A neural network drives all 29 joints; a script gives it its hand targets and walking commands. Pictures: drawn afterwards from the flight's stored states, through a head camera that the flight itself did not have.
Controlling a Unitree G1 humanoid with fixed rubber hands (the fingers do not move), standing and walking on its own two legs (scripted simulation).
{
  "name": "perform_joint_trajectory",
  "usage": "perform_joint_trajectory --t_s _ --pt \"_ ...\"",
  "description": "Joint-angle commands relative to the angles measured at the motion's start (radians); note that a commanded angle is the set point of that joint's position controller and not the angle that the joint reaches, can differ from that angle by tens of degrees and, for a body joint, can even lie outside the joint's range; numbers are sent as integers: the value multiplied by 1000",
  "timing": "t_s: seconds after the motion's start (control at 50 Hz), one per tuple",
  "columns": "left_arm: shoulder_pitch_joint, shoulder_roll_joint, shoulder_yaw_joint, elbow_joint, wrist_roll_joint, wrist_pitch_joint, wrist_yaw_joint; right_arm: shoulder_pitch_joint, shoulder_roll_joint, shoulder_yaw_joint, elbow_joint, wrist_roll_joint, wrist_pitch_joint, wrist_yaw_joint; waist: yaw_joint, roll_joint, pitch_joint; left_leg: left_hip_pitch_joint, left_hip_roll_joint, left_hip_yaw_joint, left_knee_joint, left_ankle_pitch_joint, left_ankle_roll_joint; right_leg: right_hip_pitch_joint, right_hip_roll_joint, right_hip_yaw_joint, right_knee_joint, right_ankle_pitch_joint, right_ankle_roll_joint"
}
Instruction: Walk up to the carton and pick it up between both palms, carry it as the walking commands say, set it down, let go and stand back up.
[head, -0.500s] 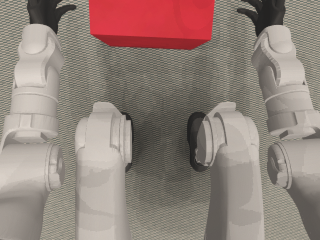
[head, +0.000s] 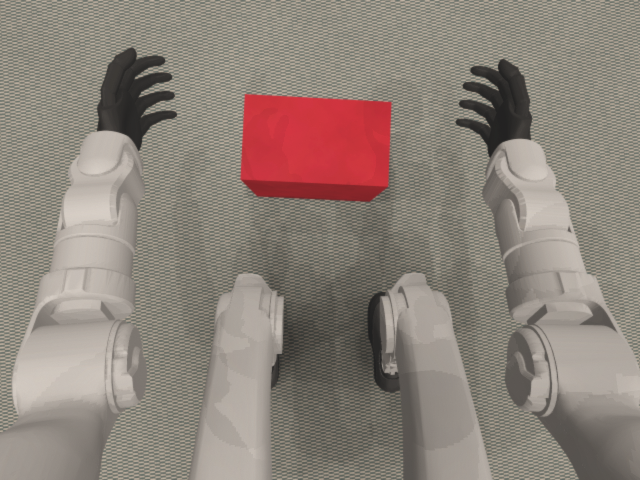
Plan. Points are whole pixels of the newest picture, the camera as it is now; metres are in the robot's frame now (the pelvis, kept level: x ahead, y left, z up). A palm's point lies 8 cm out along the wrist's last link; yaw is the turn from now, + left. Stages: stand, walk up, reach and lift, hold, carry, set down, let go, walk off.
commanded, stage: set down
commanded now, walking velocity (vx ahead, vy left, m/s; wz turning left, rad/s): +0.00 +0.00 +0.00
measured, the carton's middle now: (315, 155) +0.53 +0.02 -0.40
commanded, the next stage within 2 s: let go in 0.60 s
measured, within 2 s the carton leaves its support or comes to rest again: neither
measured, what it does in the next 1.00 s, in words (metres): rises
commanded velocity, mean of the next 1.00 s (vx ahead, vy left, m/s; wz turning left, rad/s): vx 0.00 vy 0.00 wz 0.00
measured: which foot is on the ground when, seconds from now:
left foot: down 0.00-1.00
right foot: down 0.00-1.00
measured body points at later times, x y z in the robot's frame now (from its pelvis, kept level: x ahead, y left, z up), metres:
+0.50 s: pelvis +0.06 +0.00 +0.13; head +0.31 +0.02 +0.51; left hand +0.49 +0.25 +0.04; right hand +0.49 -0.19 +0.04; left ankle +0.12 +0.13 -0.46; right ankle +0.12 -0.13 -0.46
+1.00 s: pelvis +0.07 -0.01 +0.21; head +0.26 +0.00 +0.62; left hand +0.37 +0.24 +0.11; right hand +0.37 -0.23 +0.11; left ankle +0.12 +0.13 -0.46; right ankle +0.12 -0.13 -0.46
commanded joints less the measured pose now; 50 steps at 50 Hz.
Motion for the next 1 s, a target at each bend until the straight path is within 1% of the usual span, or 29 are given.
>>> perform_joint_trajectory --t_s 0.0,0.04,0.06,0.1,0.12,0.18,0.2,0.22,0.24,0.26,0.28,0.3,0.32,0.34,0.38,0.42,0.46,0.56,0.58,0.62,0.66,0.68,0.7,0.72,0.76,0.86,0.9,0.96,0.98 --pt "-145 193 71 -194 33 -9 0 -166 -114 0 -220 22 -4 22 62 21 -1190 724 -18 123 -294 157 5 600 30 -124 -264 84 -3" --pt "-110 182 64 -211 33 6 -8 -132 -131 -18 -244 12 8 30 50 28 -1203 770 -21 121 -331 165 1 624 32 -129 -299 88 -2" --pt "-107 180 75 -240 22 6 -13 -114 -136 -28 -247 -8 10 29 20 -9 -1188 744 -26 122 -337 166 1 659 34 -129 -322 103 -2" --pt "-90 186 78 -322 24 4 -21 -95 -128 -35 -313 -6 13 33 20 -13 -1239 813 -32 117 -361 238 3 704 41 -128 -336 171 -3" --pt "-96 168 56 -348 20 7 -26 -75 -121 -37 -311 -3 15 37 8 30 -1251 855 -31 113 -378 250 -3 706 40 -124 -353 184 -8" --pt "-40 140 51 -310 31 22 -46 -21 -104 -32 -287 -3 27 51 10 61 -1218 906 -30 112 -422 282 -7 709 39 -119 -405 205 -9" --pt "5 137 62 -279 37 25 -47 7 -102 -40 -269 -17 25 56 15 37 -1179 909 -33 106 -444 302 -7 714 42 -125 -425 221 -7" --pt "11 137 57 -329 36 20 -51 16 -104 -51 -316 -19 19 58 3 45 -1195 932 -33 104 -447 344 -10 741 44 -122 -434 261 -9" --pt "19 149 70 -346 47 16 -53 36 -94 -42 -310 -8 18 62 21 72 -1215 972 -36 107 -470 373 -10 764 44 -116 -454 287 -11" --pt "47 126 55 -341 38 14 -55 46 -86 -47 -331 -5 10 65 11 55 -1208 1011 -38 96 -486 408 -7 773 49 -120 -470 305 -9" --pt "52 130 59 -334 59 13 -59 66 -70 -32 -318 2 10 71 18 89 -1197 1035 -35 96 -496 422 -7 780 43 -108 -487 323 -9" --pt "74 109 62 -293 51 10 -64 79 -66 -34 -295 -9 4 74 12 52 -1151 997 -38 92 -514 438 -5 803 47 -104 -510 348 -10" --pt "74 112 62 -306 65 7 -66 95 -54 -35 -282 -9 4 78 17 77 -1130 1012 -41 91 -531 437 -6 819 44 -92 -526 353 -12" --pt "97 103 62 -270 55 4 -71 119 -48 -33 -266 -16 0 80 4 55 -1132 1037 -42 83 -555 449 -3 843 46 -97 -548 362 -8" --pt "113 116 83 -294 76 -13 -71 155 -69 -56 -272 -37 -14 79 6 90 -1119 1069 -46 83 -584 520 -12 892 46 -81 -581 442 -12" --pt "114 103 81 -267 62 -26 -77 160 -48 -47 -242 -46 -26 80 -7 49 -1056 1053 -42 79 -615 495 -9 936 43 -71 -629 429 -8" --pt "112 97 87 -219 66 -42 -82 137 -3 -24 -229 -50 -37 83 12 38 -1003 1042 -44 71 -660 497 -4 952 38 -66 -656 439 -4" --pt "138 41 74 -85 96 -72 -75 169 3 -33 -111 -94 -77 90 5 65 -851 1077 -42 43 -719 539 -25 886 32 -79 -705 434 -16" --pt "129 38 79 -88 101 -79 -73 167 -8 -40 -119 -105 -84 91 -6 58 -856 1091 -40 43 -719 542 -27 888 31 -83 -708 431 -17" --pt "142 42 91 -89 121 -92 -61 160 -12 -45 -154 -115 -102 94 11 55 -904 1142 -38 34 -726 604 -28 921 31 -83 -715 468 -15" --pt "140 38 89 -125 122 -97 -44 187 -44 -56 -154 -141 -105 100 -6 40 -959 1176 -35 32 -732 630 -26 973 32 -83 -720 498 -16" --pt "172 23 75 -145 123 -98 -37 218 -17 -35 -162 -131 -105 105 4 44 -1038 1238 -36 31 -737 663 -20 1006 33 -90 -713 519 -14" --pt "255 19 62 -181 132 -95 -27 305 -38 -35 -191 -148 -105 106 4 72 -1117 1321 -36 33 -735 709 -26 1055 33 -85 -713 551 -13" --pt "357 20 56 -237 144 -96 -20 425 -37 -22 -203 -171 -99 107 -1 45 -1179 1371 -37 33 -747 707 -27 1133 36 -86 -719 570 -10" --pt "496 8 15 -366 151 -84 -13 562 -60 0 -320 -167 -92 104 -10 64 -1293 1525 -42 25 -763 813 -23 1207 38 -80 -742 650 -13" --pt "566 5 6 -454 161 -54 -17 586 -85 10 -458 -145 -73 124 -27 -8 -905 1404 -37 48 -881 467 4 1280 27 -58 -880 433 -10" --pt "642 6 -17 -505 162 -67 -18 664 -42 64 -502 -116 -78 137 3 26 -824 1430 -33 50 -934 396 5 1364 18 -50 -925 393 -14" --pt "760 -26 -64 -491 129 -77 -31 824 -4 110 -416 -109 -82 147 -18 -26 -643 1483 -20 53 -1008 228 17 1416 6 -39 -1023 230 -20" --pt "837 -40 -61 -456 144 -82 -28 865 -8 119 -416 -120 -88 151 -1 4 -558 1483 -17 57 -1048 187 16 1455 -4 -34 -1054 200 -23"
